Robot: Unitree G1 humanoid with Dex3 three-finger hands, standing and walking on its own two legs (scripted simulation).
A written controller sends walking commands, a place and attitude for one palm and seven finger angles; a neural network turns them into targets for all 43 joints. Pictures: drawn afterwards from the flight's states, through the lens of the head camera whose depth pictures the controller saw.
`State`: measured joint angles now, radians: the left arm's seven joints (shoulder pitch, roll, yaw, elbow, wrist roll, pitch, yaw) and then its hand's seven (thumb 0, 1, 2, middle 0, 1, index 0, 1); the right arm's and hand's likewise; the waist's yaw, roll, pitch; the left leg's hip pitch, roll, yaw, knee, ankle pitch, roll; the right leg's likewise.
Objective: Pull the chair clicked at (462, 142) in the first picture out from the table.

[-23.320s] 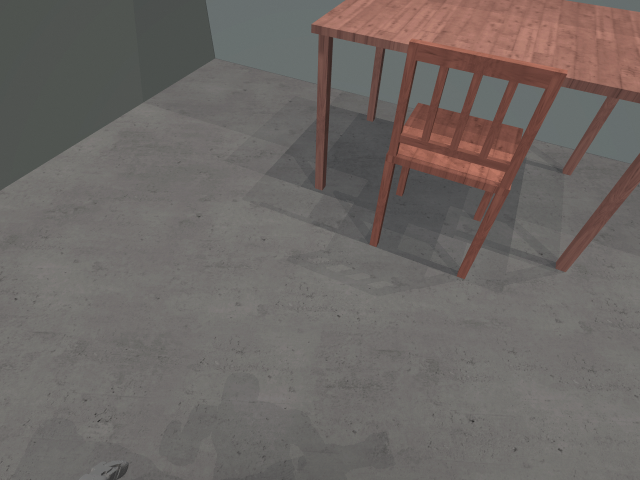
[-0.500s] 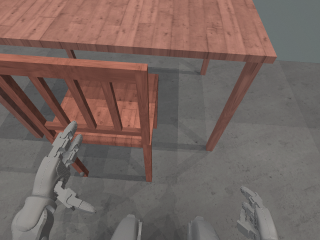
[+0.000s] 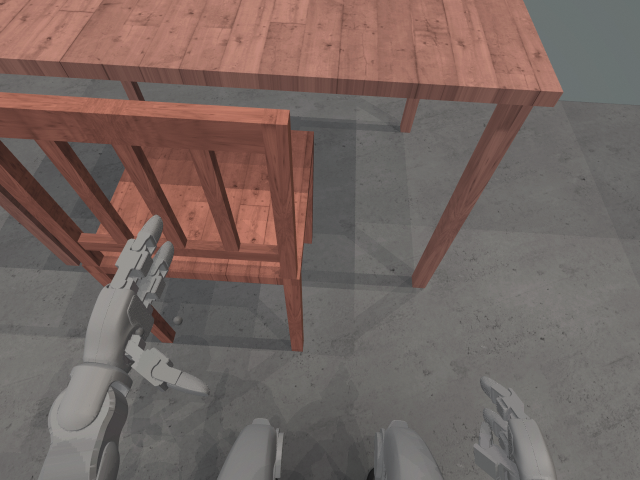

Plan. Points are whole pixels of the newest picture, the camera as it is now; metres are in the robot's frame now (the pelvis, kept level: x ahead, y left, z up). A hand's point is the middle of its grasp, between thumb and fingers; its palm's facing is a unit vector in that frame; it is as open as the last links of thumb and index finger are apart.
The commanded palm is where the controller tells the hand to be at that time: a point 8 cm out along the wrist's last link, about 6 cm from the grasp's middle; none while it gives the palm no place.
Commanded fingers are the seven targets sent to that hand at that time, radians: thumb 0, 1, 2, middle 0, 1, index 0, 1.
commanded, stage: aim the fingers beside a spindle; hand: left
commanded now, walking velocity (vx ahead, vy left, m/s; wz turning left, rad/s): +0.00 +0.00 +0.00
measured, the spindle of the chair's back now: (155, 200) +0.48 +0.26 +0.01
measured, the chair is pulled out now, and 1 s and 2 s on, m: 0.00 0.00 0.00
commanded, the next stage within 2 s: none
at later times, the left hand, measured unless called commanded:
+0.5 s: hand (204, 308) +0.31 +0.16 +0.02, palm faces -0.09 -1.00 -0.03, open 16.9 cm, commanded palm +0.30 +0.22 +0.03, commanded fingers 0.00 -0.50 0.30 -0.06 -0.08 -0.06 -0.08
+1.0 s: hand (202, 301) +0.32 +0.16 +0.02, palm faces -0.05 -1.00 -0.05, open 16.9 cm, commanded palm +0.30 +0.21 +0.02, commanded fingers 0.00 -0.50 0.30 -0.06 -0.08 -0.06 -0.08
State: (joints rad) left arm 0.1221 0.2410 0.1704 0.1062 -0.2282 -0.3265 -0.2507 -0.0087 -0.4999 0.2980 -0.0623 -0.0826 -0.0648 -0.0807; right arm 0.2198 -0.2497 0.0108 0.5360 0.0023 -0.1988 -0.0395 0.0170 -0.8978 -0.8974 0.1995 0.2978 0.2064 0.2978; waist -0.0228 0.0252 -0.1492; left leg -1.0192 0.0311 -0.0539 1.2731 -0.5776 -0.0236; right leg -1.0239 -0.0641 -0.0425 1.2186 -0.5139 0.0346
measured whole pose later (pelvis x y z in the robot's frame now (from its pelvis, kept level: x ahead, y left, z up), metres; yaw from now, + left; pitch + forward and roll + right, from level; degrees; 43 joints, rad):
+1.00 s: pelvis -0.01 +0.00 -0.01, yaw -1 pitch +21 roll -2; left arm -0.03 0.23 0.15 0.23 -0.19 -0.34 -0.18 -0.01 -0.50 0.30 -0.06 -0.08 -0.07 -0.08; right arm 0.21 -0.24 0.01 0.54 0.00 -0.10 -0.02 0.02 -0.90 -0.90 0.20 0.30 0.21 0.30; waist -0.03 0.02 -0.17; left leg -1.11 0.03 -0.04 1.33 -0.59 -0.02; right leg -1.13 -0.06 -0.02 1.28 -0.52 0.04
